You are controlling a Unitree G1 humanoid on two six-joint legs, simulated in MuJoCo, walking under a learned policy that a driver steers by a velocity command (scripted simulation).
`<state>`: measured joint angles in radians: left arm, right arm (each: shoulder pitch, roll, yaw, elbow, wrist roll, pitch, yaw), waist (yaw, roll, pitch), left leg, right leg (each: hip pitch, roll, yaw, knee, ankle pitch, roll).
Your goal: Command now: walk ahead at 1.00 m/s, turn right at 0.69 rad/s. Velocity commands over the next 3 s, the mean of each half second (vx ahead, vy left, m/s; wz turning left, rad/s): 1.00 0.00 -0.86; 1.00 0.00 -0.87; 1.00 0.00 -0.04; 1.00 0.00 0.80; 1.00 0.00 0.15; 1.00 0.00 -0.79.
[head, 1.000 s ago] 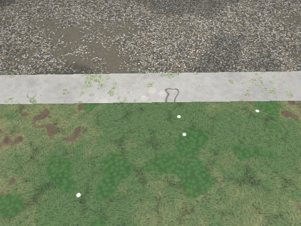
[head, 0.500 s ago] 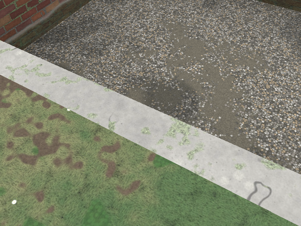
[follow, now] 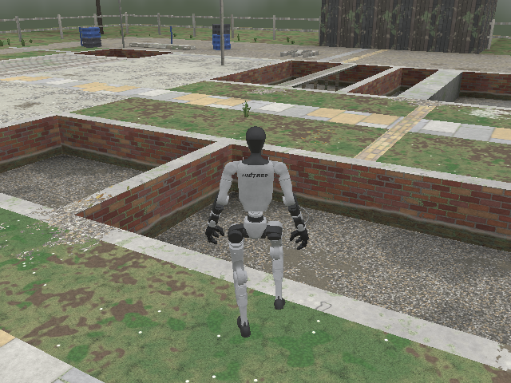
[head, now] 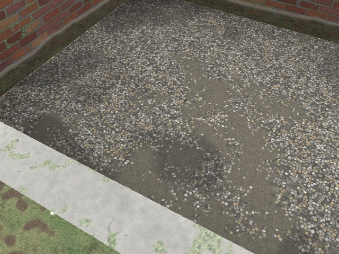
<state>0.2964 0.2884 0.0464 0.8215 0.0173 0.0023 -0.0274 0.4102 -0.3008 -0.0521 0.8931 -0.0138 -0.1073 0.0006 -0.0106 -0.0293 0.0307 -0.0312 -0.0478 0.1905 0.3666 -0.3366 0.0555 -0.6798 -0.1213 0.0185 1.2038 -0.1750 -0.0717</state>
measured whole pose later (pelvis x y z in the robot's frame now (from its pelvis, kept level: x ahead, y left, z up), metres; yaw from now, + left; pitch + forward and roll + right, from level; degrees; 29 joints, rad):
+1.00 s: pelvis +0.41 -0.07 -0.08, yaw -55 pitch +2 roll +0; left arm -0.07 0.15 -0.05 0.58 -0.01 0.12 0.03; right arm 0.16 -0.24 0.03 0.58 -0.03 0.04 -0.04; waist 0.00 0.02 0.04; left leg -0.56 0.05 -0.01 1.27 -0.64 -0.13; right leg -0.73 0.09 0.02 1.07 -0.38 -0.05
